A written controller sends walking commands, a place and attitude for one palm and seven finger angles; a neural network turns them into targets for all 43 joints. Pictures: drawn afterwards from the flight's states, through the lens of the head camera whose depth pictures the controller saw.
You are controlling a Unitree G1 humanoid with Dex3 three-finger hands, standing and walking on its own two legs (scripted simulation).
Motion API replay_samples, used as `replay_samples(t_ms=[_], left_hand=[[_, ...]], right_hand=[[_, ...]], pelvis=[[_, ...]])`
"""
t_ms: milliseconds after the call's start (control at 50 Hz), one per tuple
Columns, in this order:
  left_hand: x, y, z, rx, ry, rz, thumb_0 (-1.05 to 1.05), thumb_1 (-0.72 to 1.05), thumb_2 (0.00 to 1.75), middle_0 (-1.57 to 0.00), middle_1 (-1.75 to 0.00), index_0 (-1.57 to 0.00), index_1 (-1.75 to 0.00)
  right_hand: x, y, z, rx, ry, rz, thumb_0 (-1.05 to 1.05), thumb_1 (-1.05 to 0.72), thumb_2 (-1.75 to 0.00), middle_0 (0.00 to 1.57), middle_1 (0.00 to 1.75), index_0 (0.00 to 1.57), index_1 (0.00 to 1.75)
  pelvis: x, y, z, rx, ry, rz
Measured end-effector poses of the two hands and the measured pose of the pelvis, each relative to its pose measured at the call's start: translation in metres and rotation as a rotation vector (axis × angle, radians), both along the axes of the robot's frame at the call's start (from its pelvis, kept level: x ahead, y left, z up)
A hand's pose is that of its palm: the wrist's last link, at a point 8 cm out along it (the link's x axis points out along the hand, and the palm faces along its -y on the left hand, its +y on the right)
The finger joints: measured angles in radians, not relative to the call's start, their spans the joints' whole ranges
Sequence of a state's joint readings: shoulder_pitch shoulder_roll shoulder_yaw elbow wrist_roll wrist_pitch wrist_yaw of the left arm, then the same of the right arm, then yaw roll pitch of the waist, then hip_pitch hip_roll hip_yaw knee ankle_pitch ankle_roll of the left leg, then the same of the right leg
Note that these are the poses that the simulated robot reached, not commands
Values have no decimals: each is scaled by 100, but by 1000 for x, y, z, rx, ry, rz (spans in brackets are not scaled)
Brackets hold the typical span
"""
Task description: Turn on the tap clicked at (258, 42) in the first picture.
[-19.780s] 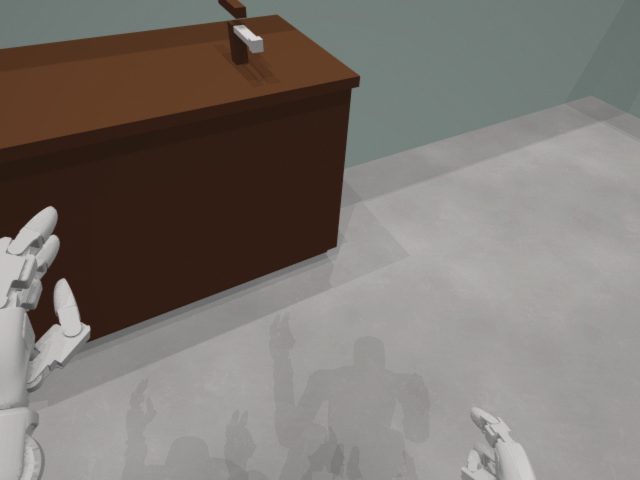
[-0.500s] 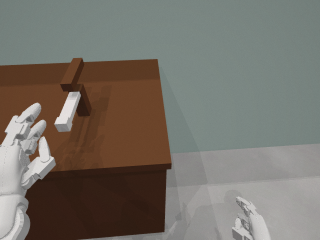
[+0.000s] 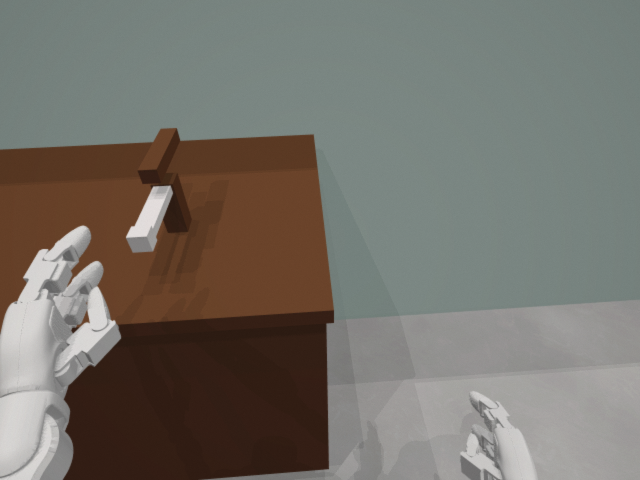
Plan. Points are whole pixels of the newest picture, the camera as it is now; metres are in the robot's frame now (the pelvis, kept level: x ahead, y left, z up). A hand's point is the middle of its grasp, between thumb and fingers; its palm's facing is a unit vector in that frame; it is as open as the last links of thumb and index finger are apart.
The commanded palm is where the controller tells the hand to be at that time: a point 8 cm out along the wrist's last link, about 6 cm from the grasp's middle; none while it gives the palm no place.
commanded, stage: turn the palm inward beside the body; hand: left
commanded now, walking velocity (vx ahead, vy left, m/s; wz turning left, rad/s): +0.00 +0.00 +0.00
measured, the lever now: (142, 239) +0.36 +0.31 +0.13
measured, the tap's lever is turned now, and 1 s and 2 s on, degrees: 0 0 0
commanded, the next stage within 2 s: reach beside the lever's end, fingers flat in 0.62 s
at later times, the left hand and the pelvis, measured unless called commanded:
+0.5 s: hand (145, 302) +0.22 +0.22 +0.18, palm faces +0.40 -0.91 -0.13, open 7.4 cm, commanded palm +0.17 +0.26 +0.19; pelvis +0.04 -0.01 +0.00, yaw +0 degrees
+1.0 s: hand (134, 299) +0.23 +0.23 +0.17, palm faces +0.43 -0.90 -0.11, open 7.4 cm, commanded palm +0.19 +0.28 +0.18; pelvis +0.02 +0.00 +0.00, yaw +0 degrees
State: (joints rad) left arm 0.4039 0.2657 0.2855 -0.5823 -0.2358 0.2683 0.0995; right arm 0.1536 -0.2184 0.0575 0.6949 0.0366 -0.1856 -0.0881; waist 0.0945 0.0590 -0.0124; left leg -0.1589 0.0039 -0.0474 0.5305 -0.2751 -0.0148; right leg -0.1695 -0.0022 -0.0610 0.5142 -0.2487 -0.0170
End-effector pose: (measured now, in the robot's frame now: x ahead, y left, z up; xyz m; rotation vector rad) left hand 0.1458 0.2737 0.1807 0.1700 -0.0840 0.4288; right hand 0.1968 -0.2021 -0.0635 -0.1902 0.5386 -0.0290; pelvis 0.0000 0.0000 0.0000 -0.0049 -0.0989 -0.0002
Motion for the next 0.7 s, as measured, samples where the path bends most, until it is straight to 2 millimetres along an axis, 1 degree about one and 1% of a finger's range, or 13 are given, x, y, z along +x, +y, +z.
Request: replay_samples(t_ms=[140, 260, 380, 500, 600, 700], left_hand=[[2, -13, -2, -20, 17, -7, 2, 90, 90, -20, -30, -21, -30], [13, -14, -2, -32, 19, -1, 2, 90, 90, -20, -30, -21, -30], [26, -13, -2, -29, 34, 1, 2, 90, 90, -20, -30, -21, -30], [35, -15, 0, -30, 24, -18, 2, 90, 90, -20, -30, -21, -30], [39, -12, 1, -28, 21, -11, 2, 90, 90, -20, -30, -21, -30], [40, -11, 2, -30, 16, -12, 2, 90, 90, -20, -30, -21, -30]], right_hand=[[4, -13, 0, 0, -18, -7, 2, -90, -90, 20, 30, 21, 30], [16, -17, -1, 1, -17, -8, 2, -90, -90, 20, 30, 21, 30], [32, -16, 0, 3, -24, 8, 2, -90, -90, 20, 30, 21, 30], [45, -13, 1, 8, -29, 15, 2, -90, -90, 20, 30, 21, 30], [50, -10, 1, 10, -26, 15, 2, -90, -90, 20, 30, 21, 30], [50, -8, 1, 12, -23, 13, 2, -90, -90, 20, 30, 21, 30]], pelvis=[[4, -7, 0, -4, -2, 5], [15, -11, 1, -7, 11, 7], [28, -10, 1, -3, 30, 7], [39, -9, 0, 1, 44, 6], [43, -7, 0, 2, 47, 6], [43, -6, 0, 2, 47, 4]])
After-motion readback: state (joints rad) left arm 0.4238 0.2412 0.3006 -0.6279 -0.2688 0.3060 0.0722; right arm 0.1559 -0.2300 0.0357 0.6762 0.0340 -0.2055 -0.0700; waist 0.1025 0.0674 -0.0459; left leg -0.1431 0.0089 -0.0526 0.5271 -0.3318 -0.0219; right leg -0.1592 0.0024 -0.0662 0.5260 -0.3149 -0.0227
